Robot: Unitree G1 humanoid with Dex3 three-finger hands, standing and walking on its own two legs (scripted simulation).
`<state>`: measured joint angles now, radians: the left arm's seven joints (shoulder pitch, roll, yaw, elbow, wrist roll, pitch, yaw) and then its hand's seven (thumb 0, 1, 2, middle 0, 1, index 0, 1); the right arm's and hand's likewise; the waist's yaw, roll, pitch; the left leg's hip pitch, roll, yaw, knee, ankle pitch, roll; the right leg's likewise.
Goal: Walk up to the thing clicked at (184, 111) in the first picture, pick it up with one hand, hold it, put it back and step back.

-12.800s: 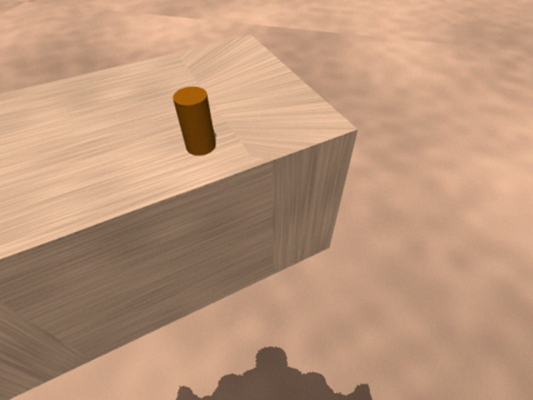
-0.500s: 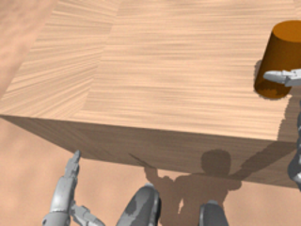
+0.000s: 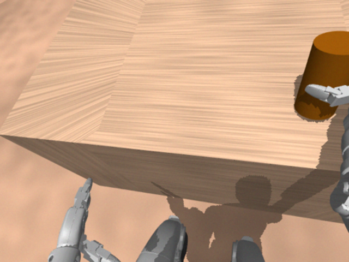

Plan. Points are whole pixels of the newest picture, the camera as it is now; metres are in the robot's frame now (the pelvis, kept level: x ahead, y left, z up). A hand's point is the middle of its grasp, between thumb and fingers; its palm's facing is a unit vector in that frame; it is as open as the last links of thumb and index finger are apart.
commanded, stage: settle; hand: right
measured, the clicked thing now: (325, 79) +0.52 -0.21 +0.05
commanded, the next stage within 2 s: lift in 0.60 s
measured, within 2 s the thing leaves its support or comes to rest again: neither
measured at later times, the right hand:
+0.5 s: hand (339, 62) +0.54 -0.22 +0.08, palm faces +0.22 +0.98 -0.02, open 11.9 cm
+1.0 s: hand (345, 59) +0.51 -0.22 +0.11, palm faces +0.21 +0.98 +0.00, open 11.9 cm
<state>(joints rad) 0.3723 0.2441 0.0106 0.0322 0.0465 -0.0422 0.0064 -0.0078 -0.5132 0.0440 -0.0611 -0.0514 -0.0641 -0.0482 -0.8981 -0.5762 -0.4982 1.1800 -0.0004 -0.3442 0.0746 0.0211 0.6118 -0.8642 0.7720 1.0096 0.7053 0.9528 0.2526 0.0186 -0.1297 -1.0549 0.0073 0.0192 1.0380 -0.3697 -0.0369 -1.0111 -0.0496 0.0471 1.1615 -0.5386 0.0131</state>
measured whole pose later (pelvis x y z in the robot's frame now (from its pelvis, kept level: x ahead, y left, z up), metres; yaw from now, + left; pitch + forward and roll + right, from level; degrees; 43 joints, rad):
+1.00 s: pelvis +0.03 +0.00 +0.04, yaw +0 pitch +17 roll +2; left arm 0.32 0.24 0.03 0.23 0.01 -0.06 0.02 -0.01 -0.51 0.04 -0.05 -0.05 -0.06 -0.04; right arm -0.76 -0.46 -0.43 1.05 0.07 -0.27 0.07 0.02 0.61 -0.91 0.69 1.14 0.63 1.07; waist 0.17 0.01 -0.12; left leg -0.80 0.02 0.00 0.84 -0.34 -0.03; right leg -0.74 -0.04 0.02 0.92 -0.48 0.01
